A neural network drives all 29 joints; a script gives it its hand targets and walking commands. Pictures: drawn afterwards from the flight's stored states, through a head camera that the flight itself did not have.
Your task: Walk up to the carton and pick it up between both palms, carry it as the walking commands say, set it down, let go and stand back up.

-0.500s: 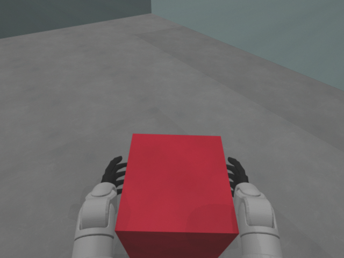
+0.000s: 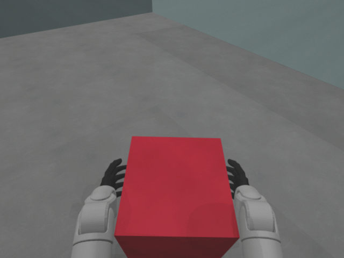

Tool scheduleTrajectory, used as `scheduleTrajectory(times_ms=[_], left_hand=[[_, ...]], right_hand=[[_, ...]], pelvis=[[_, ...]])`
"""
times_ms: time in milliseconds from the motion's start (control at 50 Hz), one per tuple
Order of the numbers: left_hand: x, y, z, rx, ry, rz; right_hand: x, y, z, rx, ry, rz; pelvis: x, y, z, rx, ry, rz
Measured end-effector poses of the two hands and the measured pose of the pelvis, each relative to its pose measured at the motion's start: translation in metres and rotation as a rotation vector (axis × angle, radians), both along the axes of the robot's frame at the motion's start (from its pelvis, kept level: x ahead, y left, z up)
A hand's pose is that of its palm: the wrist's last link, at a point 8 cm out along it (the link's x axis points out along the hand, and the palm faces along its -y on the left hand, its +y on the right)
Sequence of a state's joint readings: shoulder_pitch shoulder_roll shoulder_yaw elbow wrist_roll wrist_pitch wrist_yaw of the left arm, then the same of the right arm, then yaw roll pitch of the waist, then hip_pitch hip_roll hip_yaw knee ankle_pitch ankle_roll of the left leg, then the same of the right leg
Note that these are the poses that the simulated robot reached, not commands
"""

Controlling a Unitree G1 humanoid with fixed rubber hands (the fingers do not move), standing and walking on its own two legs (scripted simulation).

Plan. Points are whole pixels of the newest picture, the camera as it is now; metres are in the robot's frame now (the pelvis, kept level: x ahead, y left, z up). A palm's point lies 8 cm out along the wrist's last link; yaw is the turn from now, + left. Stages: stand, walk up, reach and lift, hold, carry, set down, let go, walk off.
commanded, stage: hold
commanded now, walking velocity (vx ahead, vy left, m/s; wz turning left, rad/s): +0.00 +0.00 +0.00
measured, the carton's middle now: (174, 206) +0.28 +0.00 -0.03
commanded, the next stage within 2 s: carry in 0.60 s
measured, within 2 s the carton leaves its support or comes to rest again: neither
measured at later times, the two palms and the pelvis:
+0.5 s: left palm (107, 191) +0.28 +0.15 +0.04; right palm (239, 191) +0.28 -0.15 +0.04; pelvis -0.01 +0.00 +0.00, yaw +0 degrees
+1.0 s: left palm (116, 207) +0.23 +0.12 +0.05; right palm (262, 224) +0.20 -0.18 +0.05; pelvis -0.05 +0.01 -0.03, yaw -7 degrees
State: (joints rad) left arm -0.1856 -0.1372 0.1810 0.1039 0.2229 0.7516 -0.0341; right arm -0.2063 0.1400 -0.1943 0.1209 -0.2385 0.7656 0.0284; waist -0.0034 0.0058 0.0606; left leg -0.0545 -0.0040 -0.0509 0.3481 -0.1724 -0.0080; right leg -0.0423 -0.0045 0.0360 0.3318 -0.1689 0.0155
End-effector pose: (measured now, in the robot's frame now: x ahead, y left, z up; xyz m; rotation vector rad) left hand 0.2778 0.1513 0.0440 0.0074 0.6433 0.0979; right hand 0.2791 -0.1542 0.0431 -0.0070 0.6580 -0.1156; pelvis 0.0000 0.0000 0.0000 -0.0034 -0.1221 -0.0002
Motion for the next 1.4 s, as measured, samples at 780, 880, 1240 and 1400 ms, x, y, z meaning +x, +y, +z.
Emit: scheduleTrajectory(times_ms=[780,880,1240,1400], left_hand=[[-0.001,-0.011,0.005,-0.048,-0.058,0.019],[-0.019,-0.024,0.001,-0.056,-0.03,-0.009],[-0.075,-0.069,0.036,-0.037,0.036,-0.142],[-0.095,-0.06,0.043,-0.022,0.038,-0.138]], right_hand=[[-0.006,-0.009,0.004,0.015,-0.064,-0.035],[-0.037,-0.021,0.002,0.023,-0.038,-0.09],[-0.14,-0.058,0.028,0.078,0.02,-0.277],[-0.156,-0.05,0.033,0.088,0.022,-0.267]], pelvis=[[-0.016,-0.006,-0.023,0.017,0.15,-0.042],[-0.033,-0.003,-0.031,0.02,0.172,-0.067],[-0.089,-0.006,-0.018,0.024,0.191,-0.188],[-0.103,0.0,-0.011,0.049,0.202,-0.17]])
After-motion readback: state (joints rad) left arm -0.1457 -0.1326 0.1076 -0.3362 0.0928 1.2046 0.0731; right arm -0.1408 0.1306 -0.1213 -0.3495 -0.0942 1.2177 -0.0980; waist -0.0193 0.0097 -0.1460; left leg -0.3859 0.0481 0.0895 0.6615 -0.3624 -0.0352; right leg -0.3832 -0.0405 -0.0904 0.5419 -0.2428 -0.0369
